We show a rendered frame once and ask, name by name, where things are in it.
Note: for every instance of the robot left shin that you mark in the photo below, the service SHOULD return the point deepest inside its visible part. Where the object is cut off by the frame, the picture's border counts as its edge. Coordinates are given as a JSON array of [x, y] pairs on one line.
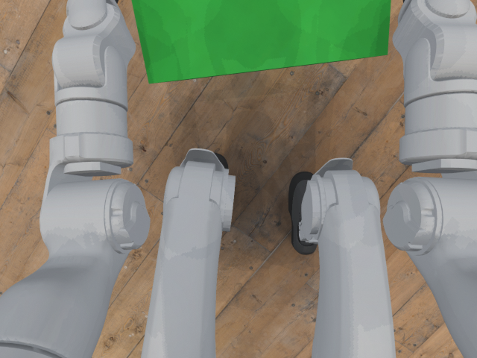
[[172, 188]]

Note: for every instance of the carton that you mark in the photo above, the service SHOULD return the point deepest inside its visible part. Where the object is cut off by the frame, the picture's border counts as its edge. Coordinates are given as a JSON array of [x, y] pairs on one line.
[[188, 39]]

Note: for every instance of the right robot forearm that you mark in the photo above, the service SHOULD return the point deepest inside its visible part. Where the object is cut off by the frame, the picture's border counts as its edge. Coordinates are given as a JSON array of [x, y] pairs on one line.
[[437, 40]]

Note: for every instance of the left robot forearm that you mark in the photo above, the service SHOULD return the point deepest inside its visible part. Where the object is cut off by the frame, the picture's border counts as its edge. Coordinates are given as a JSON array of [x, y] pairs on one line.
[[90, 95]]

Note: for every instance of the right robot upper arm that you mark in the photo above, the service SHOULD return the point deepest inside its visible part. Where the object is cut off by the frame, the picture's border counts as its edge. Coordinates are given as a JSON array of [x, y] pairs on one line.
[[435, 221]]

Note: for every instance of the left robot upper arm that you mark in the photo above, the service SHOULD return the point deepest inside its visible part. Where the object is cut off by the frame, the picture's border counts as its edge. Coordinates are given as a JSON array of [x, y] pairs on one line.
[[89, 228]]

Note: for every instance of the right robot foot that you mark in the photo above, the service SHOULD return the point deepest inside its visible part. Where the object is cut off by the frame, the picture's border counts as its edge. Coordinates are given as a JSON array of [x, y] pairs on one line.
[[296, 192]]

